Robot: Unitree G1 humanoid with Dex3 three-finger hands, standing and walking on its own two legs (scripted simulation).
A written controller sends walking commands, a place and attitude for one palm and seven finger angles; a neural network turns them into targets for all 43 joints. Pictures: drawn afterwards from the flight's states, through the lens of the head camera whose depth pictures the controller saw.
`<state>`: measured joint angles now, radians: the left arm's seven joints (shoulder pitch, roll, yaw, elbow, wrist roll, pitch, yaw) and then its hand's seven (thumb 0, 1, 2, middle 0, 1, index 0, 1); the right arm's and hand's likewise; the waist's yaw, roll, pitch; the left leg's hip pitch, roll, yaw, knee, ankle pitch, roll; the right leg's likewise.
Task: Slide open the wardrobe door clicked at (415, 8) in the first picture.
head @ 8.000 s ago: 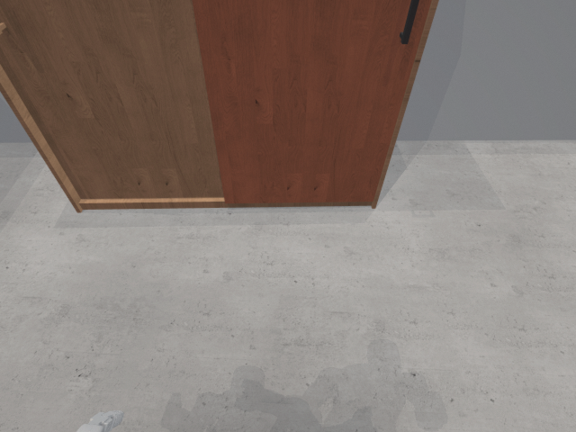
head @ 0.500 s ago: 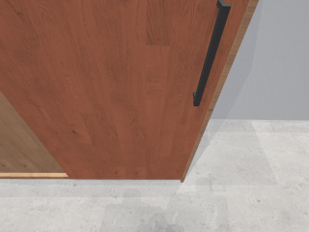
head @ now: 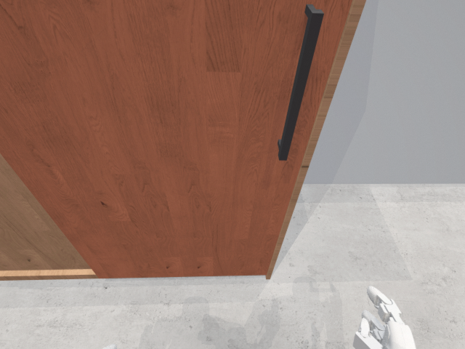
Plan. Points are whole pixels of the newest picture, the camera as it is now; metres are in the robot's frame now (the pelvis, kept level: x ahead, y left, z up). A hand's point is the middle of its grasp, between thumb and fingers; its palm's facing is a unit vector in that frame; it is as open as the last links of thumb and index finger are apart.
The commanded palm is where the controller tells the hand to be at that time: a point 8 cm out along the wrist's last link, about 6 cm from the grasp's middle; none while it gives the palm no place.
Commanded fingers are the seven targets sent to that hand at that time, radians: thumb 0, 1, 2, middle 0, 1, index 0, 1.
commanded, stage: raise the hand with hooked fingers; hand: right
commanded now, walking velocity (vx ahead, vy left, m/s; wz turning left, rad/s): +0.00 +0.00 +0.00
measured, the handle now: (294, 94) +0.52 -0.08 +0.19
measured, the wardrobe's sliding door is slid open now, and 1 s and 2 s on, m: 0.00 0.00 0.00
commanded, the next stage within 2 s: move the hooked fingers beside the handle in 1.96 s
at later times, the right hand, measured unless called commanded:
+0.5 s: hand (382, 319) +0.18 -0.21 +0.03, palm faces -0.06 +0.99 -0.10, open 9.9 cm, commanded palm +0.15 -0.27 +0.03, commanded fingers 0.00 -0.13 -0.57 0.25 0.80 0.25 0.80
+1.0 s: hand (423, 277) +0.22 -0.25 +0.09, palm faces -0.04 +0.99 -0.10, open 12.9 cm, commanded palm +0.19 -0.31 +0.11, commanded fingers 0.00 0.45 -0.32 0.30 1.17 0.30 1.17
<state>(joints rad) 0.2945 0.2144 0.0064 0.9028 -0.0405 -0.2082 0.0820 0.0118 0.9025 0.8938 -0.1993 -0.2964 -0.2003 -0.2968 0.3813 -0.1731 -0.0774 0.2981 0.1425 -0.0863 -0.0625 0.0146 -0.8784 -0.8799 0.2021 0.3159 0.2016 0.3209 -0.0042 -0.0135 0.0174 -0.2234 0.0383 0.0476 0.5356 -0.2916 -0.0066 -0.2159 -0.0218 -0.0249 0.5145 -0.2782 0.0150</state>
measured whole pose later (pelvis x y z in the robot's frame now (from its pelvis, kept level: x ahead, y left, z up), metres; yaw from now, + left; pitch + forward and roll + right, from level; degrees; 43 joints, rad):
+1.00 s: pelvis -0.01 -0.01 -0.02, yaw -1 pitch +2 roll +2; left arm 0.25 0.28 -0.03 0.58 -0.06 -0.30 0.11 0.02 0.90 0.89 -0.20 -0.30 -0.20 -0.30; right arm 0.23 -0.39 -0.34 -0.04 0.35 -0.11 0.43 -0.01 0.23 -0.41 0.28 1.02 0.28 1.03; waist -0.02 -0.02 -0.05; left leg -0.36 0.03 0.07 0.69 -0.36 -0.02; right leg -0.41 -0.03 0.01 0.76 -0.38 0.00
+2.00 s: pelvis +0.00 +0.00 +0.00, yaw -1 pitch -1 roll +1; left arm 0.23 0.27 -0.07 0.58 -0.08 -0.23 0.11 0.02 0.90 0.89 -0.20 -0.30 -0.20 -0.30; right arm -0.09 -0.49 -0.47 0.17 0.35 0.11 0.54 -0.02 0.50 -0.30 0.30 1.20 0.30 1.20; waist -0.04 -0.06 -0.02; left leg -0.21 0.03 0.07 0.52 -0.29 -0.01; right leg -0.23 -0.03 0.00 0.55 -0.30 0.01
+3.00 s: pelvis +0.00 +0.00 +0.00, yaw +0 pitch +0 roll +0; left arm 0.25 0.27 -0.05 0.62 -0.08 -0.15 0.12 0.01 0.90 0.89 -0.20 -0.30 -0.20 -0.30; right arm -0.44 -0.38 -0.29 0.43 0.25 0.10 0.35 -0.02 0.50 -0.30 0.30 1.20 0.30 1.20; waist 0.00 -0.04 -0.02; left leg -0.25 0.02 0.06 0.53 -0.29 0.00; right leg -0.26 -0.03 -0.01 0.53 -0.29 0.02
